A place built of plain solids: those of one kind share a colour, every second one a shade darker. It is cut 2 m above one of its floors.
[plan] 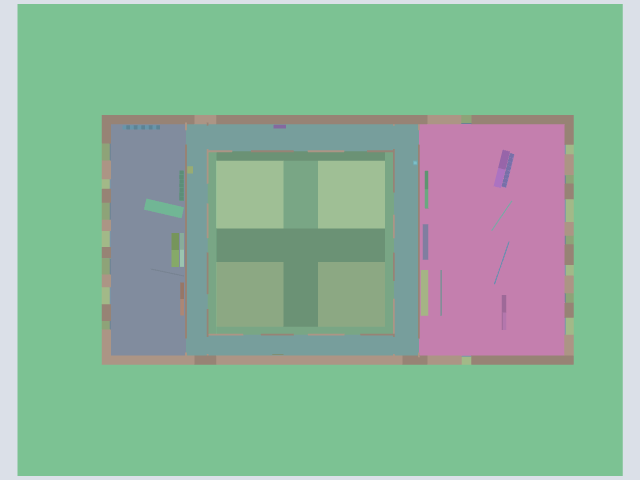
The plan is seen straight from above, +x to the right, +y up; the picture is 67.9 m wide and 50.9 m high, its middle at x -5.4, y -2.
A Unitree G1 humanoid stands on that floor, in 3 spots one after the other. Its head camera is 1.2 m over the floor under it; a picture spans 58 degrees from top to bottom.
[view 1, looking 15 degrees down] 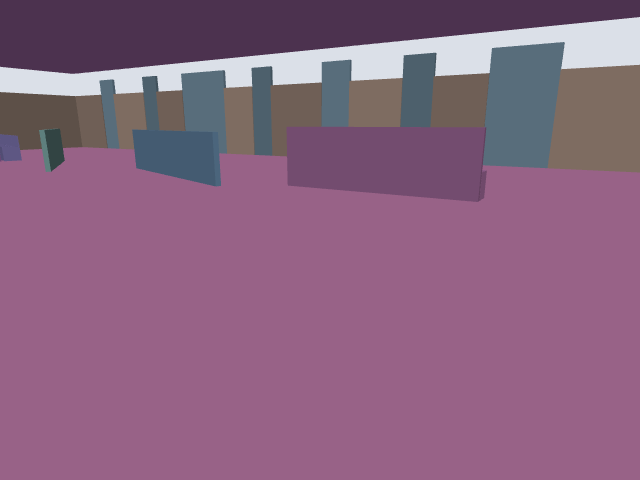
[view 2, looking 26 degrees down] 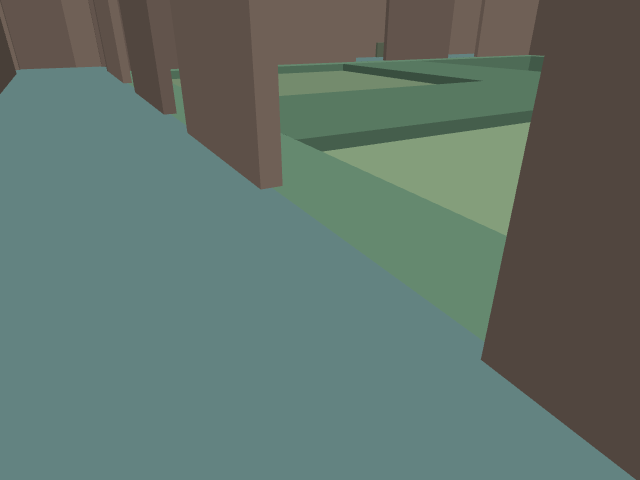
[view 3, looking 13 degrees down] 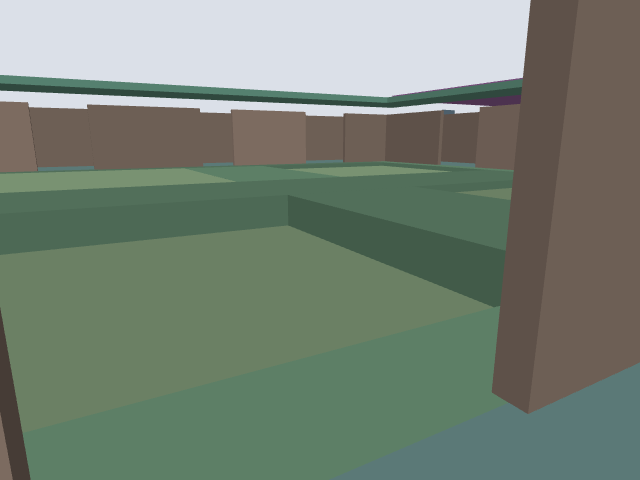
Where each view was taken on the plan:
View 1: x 6.74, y -12.89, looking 31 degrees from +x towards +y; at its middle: floor_refectory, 4.64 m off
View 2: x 3.76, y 3.91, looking -119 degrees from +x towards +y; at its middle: floor_corr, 2.74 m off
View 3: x -13.34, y -13.19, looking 61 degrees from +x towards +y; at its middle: step_tier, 8.45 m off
